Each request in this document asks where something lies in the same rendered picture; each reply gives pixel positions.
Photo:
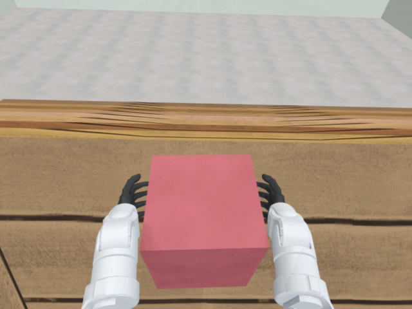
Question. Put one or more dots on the robot right hand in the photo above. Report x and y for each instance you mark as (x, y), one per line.
(274, 193)

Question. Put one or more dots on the robot right forearm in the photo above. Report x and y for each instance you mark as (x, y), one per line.
(298, 283)

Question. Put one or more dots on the carton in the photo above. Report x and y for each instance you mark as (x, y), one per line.
(203, 223)

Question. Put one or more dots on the robot left forearm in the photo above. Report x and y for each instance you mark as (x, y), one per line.
(113, 279)

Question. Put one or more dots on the robot left hand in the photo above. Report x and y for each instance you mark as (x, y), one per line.
(129, 196)

